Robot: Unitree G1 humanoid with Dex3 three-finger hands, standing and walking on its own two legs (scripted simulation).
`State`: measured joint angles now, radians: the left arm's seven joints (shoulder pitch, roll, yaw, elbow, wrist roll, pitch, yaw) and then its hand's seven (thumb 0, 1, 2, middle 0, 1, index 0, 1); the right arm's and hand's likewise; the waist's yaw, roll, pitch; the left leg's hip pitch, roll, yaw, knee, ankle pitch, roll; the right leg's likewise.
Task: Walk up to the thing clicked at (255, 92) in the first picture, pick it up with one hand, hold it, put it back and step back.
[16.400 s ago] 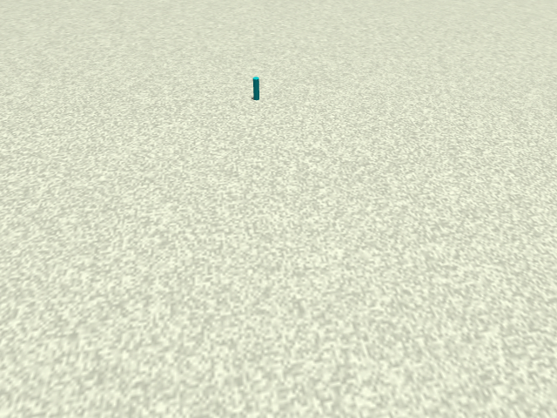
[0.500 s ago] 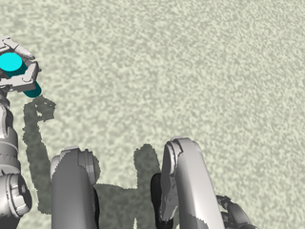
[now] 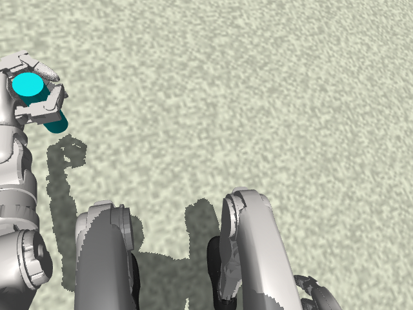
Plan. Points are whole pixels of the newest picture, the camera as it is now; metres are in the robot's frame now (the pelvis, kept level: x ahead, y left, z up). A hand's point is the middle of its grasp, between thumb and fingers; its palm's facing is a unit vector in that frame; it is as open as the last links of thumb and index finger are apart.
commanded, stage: lift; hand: left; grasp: from the side
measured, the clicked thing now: (44, 107) +0.50 +0.26 -0.07
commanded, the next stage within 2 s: none
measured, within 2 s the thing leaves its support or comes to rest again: neither
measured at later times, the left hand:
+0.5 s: hand (37, 85) +0.48 +0.23 +0.03, palm faces +0.10 -0.99 -0.05, open 5.1 cm
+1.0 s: hand out of the picture +0.42 +0.22 +0.17, palm faces +0.12 -0.99 -0.05, open 5.1 cm
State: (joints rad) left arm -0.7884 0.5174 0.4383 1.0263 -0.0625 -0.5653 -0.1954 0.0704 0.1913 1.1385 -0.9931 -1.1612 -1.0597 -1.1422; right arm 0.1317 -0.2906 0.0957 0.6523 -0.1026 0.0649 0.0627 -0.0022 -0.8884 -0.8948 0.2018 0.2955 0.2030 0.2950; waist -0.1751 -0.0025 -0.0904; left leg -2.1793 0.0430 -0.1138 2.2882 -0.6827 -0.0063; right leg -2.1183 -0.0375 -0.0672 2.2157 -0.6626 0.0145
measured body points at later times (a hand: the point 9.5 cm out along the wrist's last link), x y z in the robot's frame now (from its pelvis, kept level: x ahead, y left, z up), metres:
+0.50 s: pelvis +0.00 +0.00 +0.03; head +0.20 +0.04 +0.43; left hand +0.47 +0.28 +0.03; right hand +0.11 -0.27 -0.09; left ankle +0.08 +0.13 -0.34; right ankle +0.10 -0.13 -0.34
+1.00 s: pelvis +0.02 +0.00 +0.16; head +0.18 +0.03 +0.58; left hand +0.41 +0.27 +0.18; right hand +0.19 -0.25 +0.04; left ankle +0.08 +0.13 -0.34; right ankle +0.10 -0.13 -0.34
